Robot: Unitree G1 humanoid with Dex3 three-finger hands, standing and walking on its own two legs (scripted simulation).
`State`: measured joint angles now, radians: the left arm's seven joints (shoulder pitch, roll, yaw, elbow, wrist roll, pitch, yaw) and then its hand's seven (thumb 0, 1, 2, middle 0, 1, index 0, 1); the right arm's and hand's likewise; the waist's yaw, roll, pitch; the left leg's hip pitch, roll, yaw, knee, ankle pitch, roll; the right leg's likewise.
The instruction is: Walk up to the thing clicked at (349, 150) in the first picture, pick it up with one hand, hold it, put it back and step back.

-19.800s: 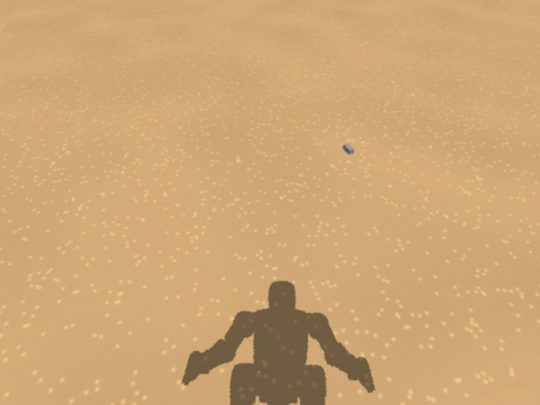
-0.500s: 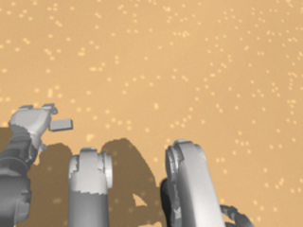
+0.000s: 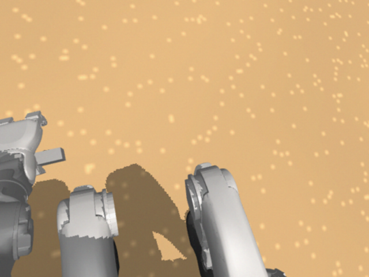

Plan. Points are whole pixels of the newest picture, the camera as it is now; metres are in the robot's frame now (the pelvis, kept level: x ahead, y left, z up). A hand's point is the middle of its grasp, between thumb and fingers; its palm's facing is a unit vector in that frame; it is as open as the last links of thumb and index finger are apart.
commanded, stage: approach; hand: left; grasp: from above
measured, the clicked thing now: (49, 157) +0.43 +0.27 -0.31
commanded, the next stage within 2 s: rest palm in 0.16 s
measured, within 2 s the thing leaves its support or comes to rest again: neither
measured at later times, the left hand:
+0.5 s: hand (42, 160) +0.40 +0.26 -0.22, palm faces -0.46 -0.10 -0.88, open 11.6 cm
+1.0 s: hand (44, 158) +0.41 +0.27 -0.26, palm faces -0.47 -0.15 -0.87, open 12.5 cm
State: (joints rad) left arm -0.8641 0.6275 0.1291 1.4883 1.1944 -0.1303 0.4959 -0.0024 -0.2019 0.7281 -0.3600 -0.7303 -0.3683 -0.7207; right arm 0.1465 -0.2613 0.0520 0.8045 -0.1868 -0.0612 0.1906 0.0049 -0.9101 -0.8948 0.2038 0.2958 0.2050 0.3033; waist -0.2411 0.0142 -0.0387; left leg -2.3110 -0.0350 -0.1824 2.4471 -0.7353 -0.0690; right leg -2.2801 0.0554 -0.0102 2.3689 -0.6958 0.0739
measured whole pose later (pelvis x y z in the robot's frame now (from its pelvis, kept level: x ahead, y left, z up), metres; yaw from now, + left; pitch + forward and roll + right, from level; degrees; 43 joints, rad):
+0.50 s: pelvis -0.01 +0.00 -0.01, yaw -1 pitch +31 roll -8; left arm -0.95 0.68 0.09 1.74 1.34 -0.22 0.68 0.00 -0.11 0.66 -0.41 -0.70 -0.42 -0.68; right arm 0.04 -0.30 0.08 0.80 -0.25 -0.14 0.20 0.00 -0.91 -0.90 0.20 0.30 0.20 0.30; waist -0.29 -0.06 -0.03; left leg -2.33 -0.05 -0.21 2.48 -0.70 -0.07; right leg -2.28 0.05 -0.03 2.39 -0.67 0.06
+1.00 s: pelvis +0.00 +0.01 -0.03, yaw -5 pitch +30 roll -11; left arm -0.92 0.77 0.18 1.77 1.28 -0.24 0.72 0.00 -0.21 0.73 -0.30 -0.77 -0.32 -0.75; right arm 0.08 -0.28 0.16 0.82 -0.30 -0.22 0.31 0.00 -0.90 -0.90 0.20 0.30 0.21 0.30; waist -0.31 -0.06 0.07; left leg -2.33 -0.04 -0.25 2.57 -0.77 -0.07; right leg -2.27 0.08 -0.06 2.43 -0.70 0.08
